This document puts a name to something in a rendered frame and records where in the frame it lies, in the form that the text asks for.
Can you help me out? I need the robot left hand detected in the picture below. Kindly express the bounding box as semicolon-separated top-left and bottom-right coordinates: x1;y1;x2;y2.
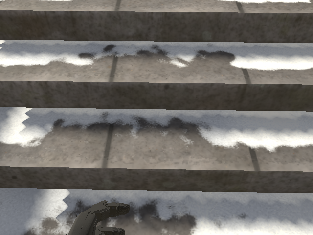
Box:
66;200;130;235

